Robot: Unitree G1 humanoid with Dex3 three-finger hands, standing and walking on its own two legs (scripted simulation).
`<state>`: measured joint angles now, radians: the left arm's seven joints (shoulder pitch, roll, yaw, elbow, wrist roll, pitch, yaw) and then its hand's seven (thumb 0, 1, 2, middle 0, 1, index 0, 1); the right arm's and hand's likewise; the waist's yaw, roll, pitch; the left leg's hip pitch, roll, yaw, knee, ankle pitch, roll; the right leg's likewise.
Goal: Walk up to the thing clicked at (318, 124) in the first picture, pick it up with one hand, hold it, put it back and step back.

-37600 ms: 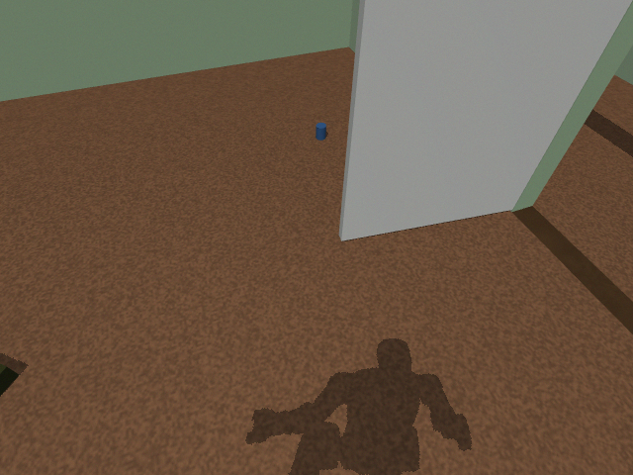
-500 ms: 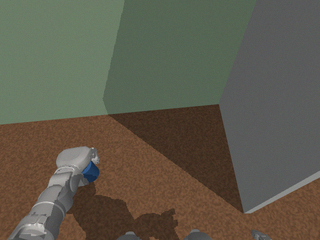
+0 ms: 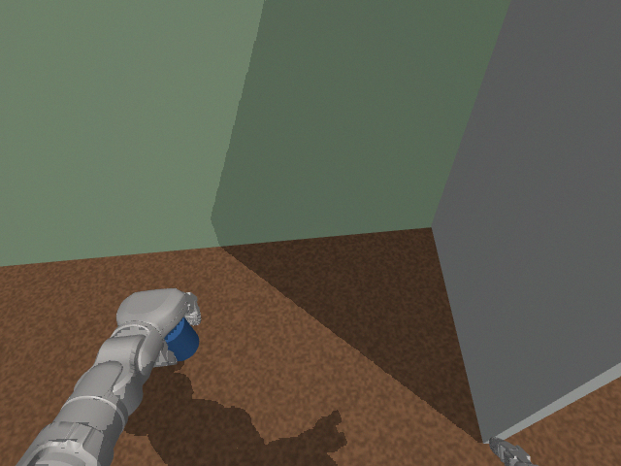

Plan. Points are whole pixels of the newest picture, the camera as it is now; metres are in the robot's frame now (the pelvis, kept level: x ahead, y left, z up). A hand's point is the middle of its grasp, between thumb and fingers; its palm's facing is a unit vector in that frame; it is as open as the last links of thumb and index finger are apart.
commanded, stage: hold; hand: left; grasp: from above
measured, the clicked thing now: (174, 335) +0.32 +0.22 -0.08
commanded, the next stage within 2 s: crouch in 1.44 s
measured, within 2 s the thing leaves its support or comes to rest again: neither
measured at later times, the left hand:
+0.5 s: hand (161, 346) +0.29 +0.22 -0.03, palm faces -0.45 -0.07 -0.89, open 8.1 cm
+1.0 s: hand (158, 343) +0.28 +0.21 -0.01, palm faces -0.44 -0.07 -0.90, open 8.1 cm
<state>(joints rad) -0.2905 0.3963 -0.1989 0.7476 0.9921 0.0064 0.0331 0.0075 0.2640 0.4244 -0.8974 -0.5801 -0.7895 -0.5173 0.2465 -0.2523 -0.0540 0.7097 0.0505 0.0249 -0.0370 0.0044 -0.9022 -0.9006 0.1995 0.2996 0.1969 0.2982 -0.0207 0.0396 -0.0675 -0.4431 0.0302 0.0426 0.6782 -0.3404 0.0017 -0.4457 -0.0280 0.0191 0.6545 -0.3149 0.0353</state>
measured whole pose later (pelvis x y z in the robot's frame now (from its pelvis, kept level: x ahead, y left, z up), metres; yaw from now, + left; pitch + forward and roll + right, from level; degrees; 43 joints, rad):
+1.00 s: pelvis -0.01 -0.01 +0.01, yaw +0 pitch +1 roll +0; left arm -0.24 0.40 -0.21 0.60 0.97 0.01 -0.07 0.01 0.25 0.44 -0.89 -0.60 -0.79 -0.52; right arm 0.20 -0.25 -0.03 0.68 0.07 0.06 -0.06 0.01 -0.91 -0.91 0.20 0.30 0.20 0.30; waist 0.01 0.05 -0.02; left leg -0.27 0.02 0.05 0.51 -0.25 0.00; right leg -0.29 -0.03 0.03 0.52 -0.24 0.03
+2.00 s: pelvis -0.03 -0.01 -0.02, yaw +1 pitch +12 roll -1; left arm -0.39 0.38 -0.18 0.97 1.13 -0.07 0.23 0.01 0.27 0.45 -0.86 -0.63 -0.77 -0.54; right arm 0.20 -0.26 -0.06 0.70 0.02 0.06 -0.02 0.00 -0.90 -0.90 0.20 0.30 0.20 0.30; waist -0.04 0.00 -0.07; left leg -0.69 0.03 0.01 0.85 -0.36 -0.01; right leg -0.68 -0.03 0.00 0.83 -0.35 0.03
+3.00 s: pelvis -0.08 +0.00 -0.34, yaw -2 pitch +37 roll -6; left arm -0.85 0.58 0.06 1.34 1.23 -0.13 0.41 0.00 0.25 0.45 -0.88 -0.61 -0.79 -0.53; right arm 0.14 -0.26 -0.04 0.74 -0.12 -0.08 0.10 0.00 -0.91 -0.90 0.20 0.30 0.20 0.30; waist -0.18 0.02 -0.14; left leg -2.10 0.02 -0.09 2.13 -0.69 0.00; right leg -2.05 -0.02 -0.03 2.07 -0.67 0.04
